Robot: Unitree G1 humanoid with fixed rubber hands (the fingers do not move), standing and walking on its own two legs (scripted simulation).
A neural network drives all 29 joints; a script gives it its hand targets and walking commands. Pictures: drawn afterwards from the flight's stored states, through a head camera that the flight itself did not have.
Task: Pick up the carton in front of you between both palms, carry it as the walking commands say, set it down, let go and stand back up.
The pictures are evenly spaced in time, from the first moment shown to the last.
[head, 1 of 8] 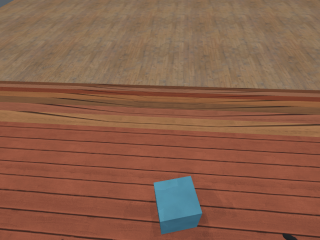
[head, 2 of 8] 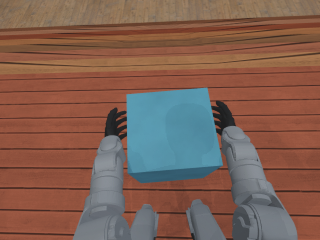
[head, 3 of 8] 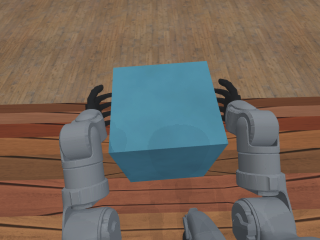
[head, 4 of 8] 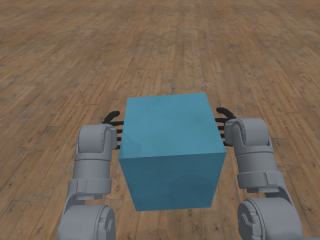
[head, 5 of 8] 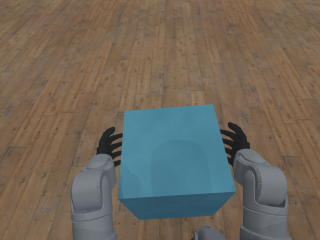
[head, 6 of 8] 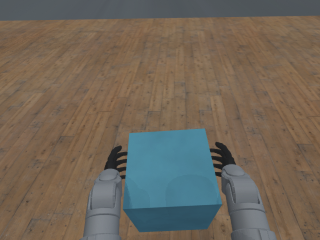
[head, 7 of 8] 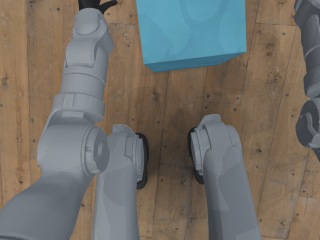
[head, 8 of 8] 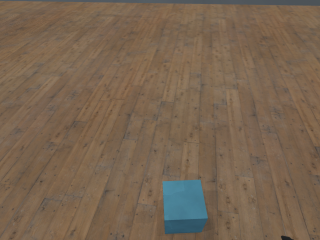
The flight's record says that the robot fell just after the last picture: no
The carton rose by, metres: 0.68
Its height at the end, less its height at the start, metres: -1.22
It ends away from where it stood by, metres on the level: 5.48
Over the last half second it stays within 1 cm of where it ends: yes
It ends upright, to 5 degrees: yes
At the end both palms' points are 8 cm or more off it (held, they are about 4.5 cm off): yes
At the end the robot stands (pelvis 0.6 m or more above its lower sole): yes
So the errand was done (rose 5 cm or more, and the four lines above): yes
